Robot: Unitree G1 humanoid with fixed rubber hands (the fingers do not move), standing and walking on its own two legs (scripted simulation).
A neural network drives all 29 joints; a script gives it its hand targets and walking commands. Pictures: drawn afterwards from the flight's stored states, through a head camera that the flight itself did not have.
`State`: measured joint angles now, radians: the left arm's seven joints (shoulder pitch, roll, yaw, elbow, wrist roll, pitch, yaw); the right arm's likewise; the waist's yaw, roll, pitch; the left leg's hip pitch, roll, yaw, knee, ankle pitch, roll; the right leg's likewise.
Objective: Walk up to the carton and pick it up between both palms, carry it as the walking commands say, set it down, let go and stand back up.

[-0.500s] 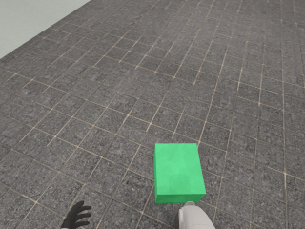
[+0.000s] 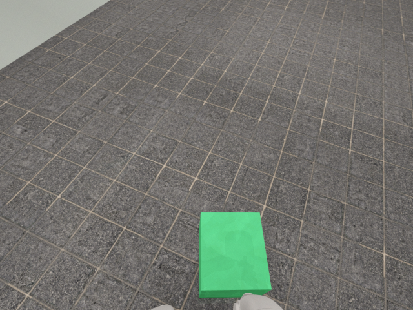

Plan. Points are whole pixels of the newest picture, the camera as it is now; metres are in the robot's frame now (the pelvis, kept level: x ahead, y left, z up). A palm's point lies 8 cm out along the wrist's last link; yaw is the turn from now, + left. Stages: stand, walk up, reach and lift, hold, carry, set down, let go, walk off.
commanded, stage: walk up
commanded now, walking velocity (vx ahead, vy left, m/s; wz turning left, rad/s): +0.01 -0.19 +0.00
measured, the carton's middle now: (229, 254) +0.38 -0.12 -0.65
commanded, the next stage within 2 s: none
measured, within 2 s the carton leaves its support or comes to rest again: neither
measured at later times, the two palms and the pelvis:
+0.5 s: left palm out of the picture +0.00 +0.17 -0.12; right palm out of the picture +0.01 -0.32 -0.13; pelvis -0.04 -0.08 +0.01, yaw -1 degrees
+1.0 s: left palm out of the picture +0.01 +0.16 -0.14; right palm out of the picture -0.02 -0.32 -0.11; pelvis -0.05 -0.07 +0.01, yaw -1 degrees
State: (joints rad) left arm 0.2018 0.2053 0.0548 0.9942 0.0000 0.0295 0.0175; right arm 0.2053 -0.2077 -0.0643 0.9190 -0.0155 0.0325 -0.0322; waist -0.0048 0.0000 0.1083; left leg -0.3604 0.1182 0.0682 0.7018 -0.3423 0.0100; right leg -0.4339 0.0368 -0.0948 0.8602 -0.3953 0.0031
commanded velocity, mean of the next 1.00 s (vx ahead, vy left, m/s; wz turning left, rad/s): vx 0.04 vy -0.05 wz -0.01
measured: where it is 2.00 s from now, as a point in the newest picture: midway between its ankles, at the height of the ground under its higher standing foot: outside the picture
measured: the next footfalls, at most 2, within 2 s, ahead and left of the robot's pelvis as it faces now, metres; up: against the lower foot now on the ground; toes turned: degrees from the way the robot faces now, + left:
right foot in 0.30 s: -0.02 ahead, -0.17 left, +0.00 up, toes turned -4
left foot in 0.68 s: -0.01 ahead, +0.04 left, +0.00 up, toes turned +8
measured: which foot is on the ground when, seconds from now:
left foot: down 0.00-0.30, up 0.32-0.66, down 0.68-1.00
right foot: up 0.00-0.28, down 0.30-0.72, up 0.74-1.00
